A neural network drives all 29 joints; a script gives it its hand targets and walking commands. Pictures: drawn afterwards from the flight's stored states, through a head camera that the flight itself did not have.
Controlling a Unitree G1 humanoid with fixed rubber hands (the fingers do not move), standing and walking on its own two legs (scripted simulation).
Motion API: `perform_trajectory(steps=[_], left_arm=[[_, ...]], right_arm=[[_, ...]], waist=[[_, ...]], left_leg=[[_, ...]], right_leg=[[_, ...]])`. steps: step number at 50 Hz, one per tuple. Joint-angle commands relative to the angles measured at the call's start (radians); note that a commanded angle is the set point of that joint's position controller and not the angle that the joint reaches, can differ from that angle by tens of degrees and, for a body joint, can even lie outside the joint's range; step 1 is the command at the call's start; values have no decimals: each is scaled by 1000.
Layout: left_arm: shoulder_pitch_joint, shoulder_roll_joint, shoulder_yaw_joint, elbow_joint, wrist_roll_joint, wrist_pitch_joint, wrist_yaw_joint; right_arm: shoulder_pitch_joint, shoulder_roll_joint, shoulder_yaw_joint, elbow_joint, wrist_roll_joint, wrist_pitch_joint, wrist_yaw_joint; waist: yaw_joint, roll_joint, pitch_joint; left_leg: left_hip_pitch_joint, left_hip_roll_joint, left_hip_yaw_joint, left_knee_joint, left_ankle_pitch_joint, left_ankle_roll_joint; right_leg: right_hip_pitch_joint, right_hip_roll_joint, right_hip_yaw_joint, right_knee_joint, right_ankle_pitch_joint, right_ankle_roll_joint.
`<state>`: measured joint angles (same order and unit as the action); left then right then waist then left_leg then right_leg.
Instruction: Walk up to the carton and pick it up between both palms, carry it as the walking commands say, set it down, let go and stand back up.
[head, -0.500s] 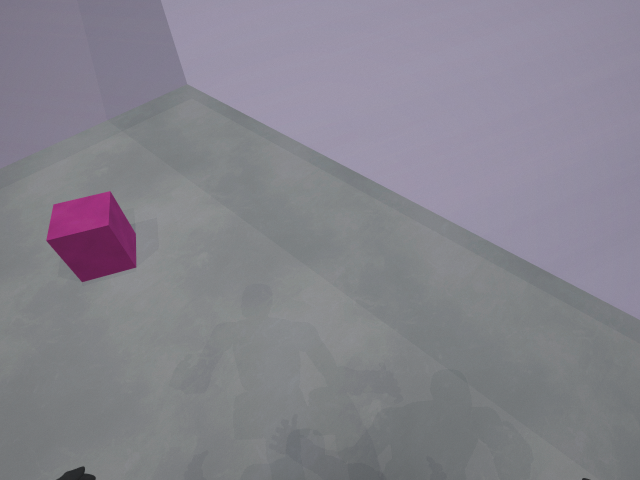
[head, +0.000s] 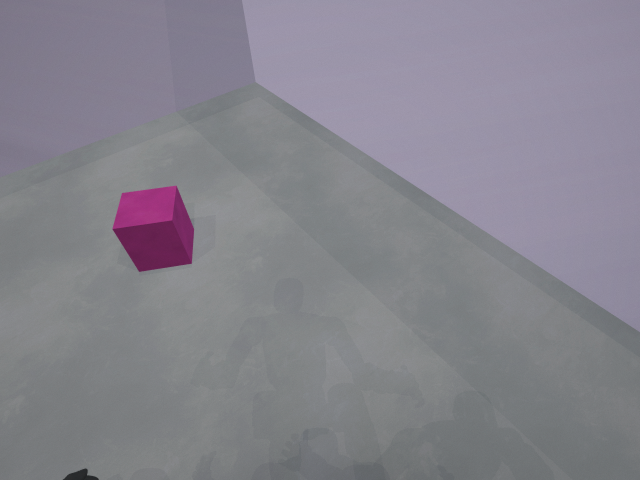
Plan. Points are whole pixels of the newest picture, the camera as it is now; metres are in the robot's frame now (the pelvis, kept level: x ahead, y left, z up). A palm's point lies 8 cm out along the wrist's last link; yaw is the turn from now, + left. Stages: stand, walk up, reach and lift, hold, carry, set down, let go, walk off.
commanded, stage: walk up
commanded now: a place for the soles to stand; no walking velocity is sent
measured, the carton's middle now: (157, 229) +1.18 +0.65 -0.62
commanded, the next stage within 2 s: none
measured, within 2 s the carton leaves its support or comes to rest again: neither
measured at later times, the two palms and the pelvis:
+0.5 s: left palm out of the picture +0.18 +0.44 -0.06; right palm (515, 438) +0.20 -0.23 -0.08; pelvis +0.11 +0.10 +0.00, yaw +7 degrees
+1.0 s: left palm out of the picture +0.24 +0.54 -0.06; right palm (416, 351) +0.33 -0.14 -0.08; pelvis +0.21 +0.18 +0.00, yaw +11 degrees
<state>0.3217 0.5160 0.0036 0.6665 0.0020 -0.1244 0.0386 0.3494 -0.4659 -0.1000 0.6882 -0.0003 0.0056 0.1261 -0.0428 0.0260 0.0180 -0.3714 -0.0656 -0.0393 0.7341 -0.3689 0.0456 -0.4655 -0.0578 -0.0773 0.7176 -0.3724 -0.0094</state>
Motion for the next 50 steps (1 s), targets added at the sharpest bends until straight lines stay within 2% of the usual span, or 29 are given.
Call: perform_trajectory(steps=[1,2,3,7,9,12,14,15,16,17,19,21,22,25,28,29,30,31,32,33,36,38,40,42,43,44,45,47,50], left_arm=[[246,386,177,52,25,-43,36],[155,347,163,31,10,-40,33],[86,307,149,22,6,-40,28],[45,301,149,18,23,-30,6],[38,330,153,7,30,-29,0],[-90,328,139,-9,34,-17,-13],[-66,241,107,-6,50,3,-15],[-57,159,79,-23,41,7,-15],[-85,118,66,-68,15,3,-10],[-103,214,88,-37,3,7,-2],[-73,258,100,-4,1,7,-10],[4,220,97,15,-4,1,-13],[18,206,96,19,-3,-4,-11],[27,174,91,18,-4,-19,-3],[161,169,107,70,3,-40,4],[272,230,136,82,17,-41,14],[349,335,171,77,36,-43,21],[287,378,178,52,21,-38,27],[190,352,161,30,4,-32,24],[122,317,151,29,1,-32,22],[25,307,143,12,13,-22,6],[44,329,144,11,30,-20,-1],[-52,344,144,-5,34,-13,-10],[-64,253,108,-1,48,9,-12],[-28,162,82,-11,42,16,-11],[-62,105,64,-47,20,15,-3],[-65,207,89,-22,7,20,4],[-47,264,104,26,6,21,-11],[22,210,95,33,-1,12,-17]], right_arm=[[-103,-131,-24,-147,-33,-37,-25],[-113,-212,-50,-112,-44,-34,-26],[-79,-216,-50,-82,-38,-29,-17],[-59,-185,-63,-67,-29,-14,21],[-74,-189,-66,-70,-28,-15,28],[6,-198,-81,-36,-26,-24,28],[190,-229,-105,36,-29,-44,5],[294,-304,-123,54,-43,-53,-24],[248,-363,-115,-6,-41,-65,-45],[122,-328,-100,-51,-23,-67,-51],[37,-307,-92,-59,-17,-59,-48],[56,-264,-80,-62,-30,-57,-46],[85,-244,-75,-62,-33,-57,-43],[82,-233,-67,-64,-36,-53,-40],[-54,-189,-46,-113,-23,-39,-31],[-88,-135,-29,-145,-15,-48,-31],[-69,-71,-8,-166,-12,-61,-32],[-87,-132,-27,-154,-24,-58,-40],[-116,-225,-53,-126,-37,-50,-41],[-105,-230,-53,-101,-32,-42,-34],[-26,-202,-64,-62,-28,-29,-1],[-48,-199,-73,-66,-26,-25,13],[31,-197,-78,-36,-22,-28,18],[210,-226,-104,46,-29,-45,-1],[307,-279,-118,69,-39,-57,-26],[256,-344,-111,9,-48,-66,-50],[115,-329,-102,-49,-33,-71,-56],[20,-316,-97,-64,-20,-63,-54],[87,-261,-82,-48,-33,-66,-59]], waist=[[154,-172,-130],[114,-19,-99],[65,9,-31],[64,-227,91],[67,-231,102],[-10,-252,86],[-81,-2,-8],[-134,265,9],[-124,400,71],[-67,160,115],[-16,70,100],[-23,119,-2],[-39,148,-49],[-39,195,-90],[76,103,-85],[150,-22,-148],[203,-246,-204],[163,-201,-157],[123,-35,-104],[80,1,-12],[31,-190,105],[44,-232,111],[-12,-275,80],[-90,-63,6],[-121,212,6],[-132,370,67],[-69,148,118],[-20,28,111],[-45,110,-5]], left_leg=[[-545,-9,-123,390,-140,-14],[-539,55,-161,449,-75,-12],[-467,89,-162,423,-41,-13],[-314,107,-33,263,0,-43],[-257,133,-23,180,-7,-38],[-37,131,55,15,-23,-17],[253,30,85,-115,-50,2],[347,116,-204,-319,-306,67],[287,286,-749,-547,-487,153],[182,329,-792,-573,-499,192],[159,286,-621,-449,-211,174],[230,215,-407,-356,144,151],[281,202,-391,-315,288,164],[242,224,-387,-281,321,245],[-44,151,-234,-120,293,177],[-196,89,-161,77,261,110],[-400,-15,-91,342,127,24],[-533,-20,-96,431,-147,-10],[-536,62,-150,491,-112,-15],[-496,95,-163,460,-76,-7],[-323,107,-50,291,-71,-22],[-220,110,-5,192,-84,-24],[-60,109,33,63,-85,-14],[242,12,95,-78,-78,-9],[327,89,-147,-305,-320,36],[260,276,-715,-516,-615,116],[157,337,-810,-589,-653,163],[134,304,-666,-492,-439,143],[272,223,-408,-357,151,112]], right_leg=[[623,-476,698,-426,-214,-223],[540,-454,638,-431,-274,-249],[404,-404,498,-432,-309,-229],[190,-307,227,-461,-263,-219],[153,-341,219,-445,-263,-236],[49,-293,91,-372,-279,-193],[-66,-171,-45,7,-330,-140],[-253,-60,-110,391,-258,-86],[-497,40,4,593,-268,-29],[-450,-2,98,536,-158,-34],[-336,-64,95,424,-72,-30],[-223,-30,32,257,-112,-15],[-195,-3,12,207,-131,-8],[-127,14,-5,91,-114,-18],[239,65,-53,-178,130,-37],[455,4,58,-217,136,-67],[615,-267,454,-312,-82,-160],[605,-449,708,-401,-205,-264],[521,-444,673,-400,-316,-298],[374,-394,562,-416,-382,-268],[115,-314,320,-434,-361,-233],[29,-319,281,-441,-380,-242],[-12,-290,199,-383,-364,-210],[-143,-155,42,-50,-403,-155],[-274,-46,-87,334,-334,-95],[-517,59,42,600,-291,-33],[-494,18,148,552,-145,-37],[-378,-70,116,475,-24,-25],[-284,-31,34,282,-63,-15]])
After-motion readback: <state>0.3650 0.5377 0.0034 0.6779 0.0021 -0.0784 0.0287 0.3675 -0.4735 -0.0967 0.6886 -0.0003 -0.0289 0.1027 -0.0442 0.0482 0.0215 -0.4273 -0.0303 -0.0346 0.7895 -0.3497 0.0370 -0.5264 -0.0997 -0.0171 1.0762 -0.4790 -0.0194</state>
